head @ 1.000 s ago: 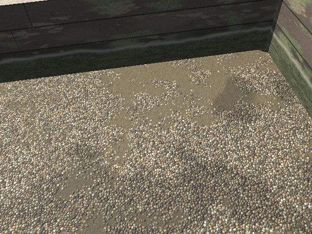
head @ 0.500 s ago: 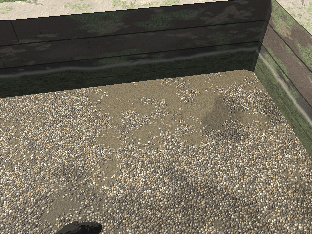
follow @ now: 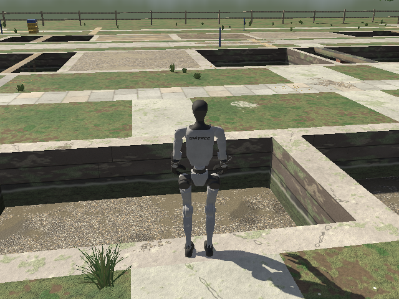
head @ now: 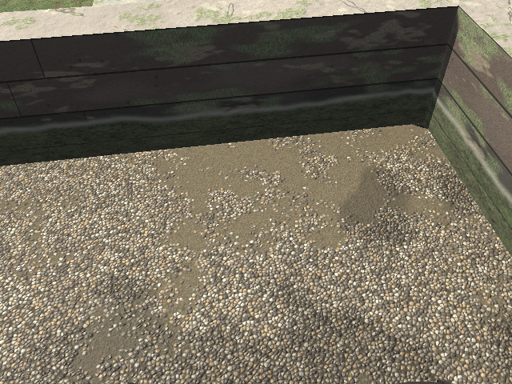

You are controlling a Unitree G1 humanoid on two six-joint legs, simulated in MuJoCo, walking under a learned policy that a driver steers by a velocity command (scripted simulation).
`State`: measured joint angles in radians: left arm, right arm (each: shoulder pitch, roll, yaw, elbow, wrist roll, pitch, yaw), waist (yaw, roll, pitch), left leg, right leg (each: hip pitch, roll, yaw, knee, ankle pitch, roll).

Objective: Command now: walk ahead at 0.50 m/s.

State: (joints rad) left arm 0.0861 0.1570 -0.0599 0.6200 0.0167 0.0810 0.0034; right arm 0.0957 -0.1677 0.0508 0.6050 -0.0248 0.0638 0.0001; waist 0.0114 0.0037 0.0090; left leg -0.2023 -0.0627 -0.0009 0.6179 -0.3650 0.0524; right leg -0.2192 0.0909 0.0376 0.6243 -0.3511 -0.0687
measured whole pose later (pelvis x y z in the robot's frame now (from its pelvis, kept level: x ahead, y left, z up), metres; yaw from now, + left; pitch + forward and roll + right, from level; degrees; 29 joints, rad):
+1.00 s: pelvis +0.00 -0.02 +0.00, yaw +1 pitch -2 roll +1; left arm 0.09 0.15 -0.07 0.59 0.02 0.06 0.00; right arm 0.09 -0.16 0.04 0.62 -0.03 0.07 -0.01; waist 0.02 0.00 0.00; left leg -0.21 -0.04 -0.03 0.62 -0.37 0.02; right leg -0.23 0.10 0.00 0.62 -0.36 -0.10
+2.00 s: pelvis +0.01 -0.03 +0.00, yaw +2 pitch -2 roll +1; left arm 0.11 0.14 -0.07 0.58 0.01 0.06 0.00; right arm 0.09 -0.15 0.05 0.63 -0.03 0.07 -0.01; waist 0.02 0.00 0.00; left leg -0.22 -0.04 -0.04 0.63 -0.37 0.01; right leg -0.23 0.10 -0.01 0.62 -0.36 -0.11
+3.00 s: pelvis +0.01 -0.03 +0.00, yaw +2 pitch -2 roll +1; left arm 0.12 0.14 -0.07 0.58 0.02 0.05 0.00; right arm 0.10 -0.15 0.05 0.63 -0.03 0.07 -0.01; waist 0.02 0.00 0.00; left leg -0.22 -0.05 -0.05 0.63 -0.38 0.01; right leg -0.23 0.09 -0.03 0.63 -0.37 -0.11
